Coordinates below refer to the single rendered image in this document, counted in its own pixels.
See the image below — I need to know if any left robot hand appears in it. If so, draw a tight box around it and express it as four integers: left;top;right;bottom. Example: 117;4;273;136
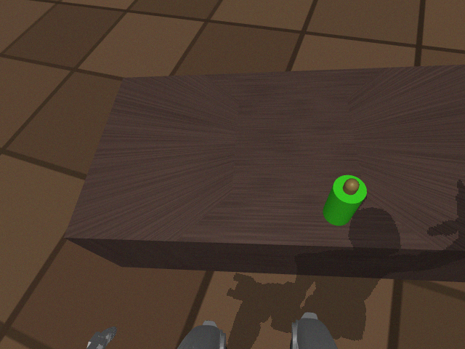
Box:
86;326;117;349

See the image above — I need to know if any bottle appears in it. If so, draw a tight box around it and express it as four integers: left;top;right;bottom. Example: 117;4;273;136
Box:
323;175;367;226

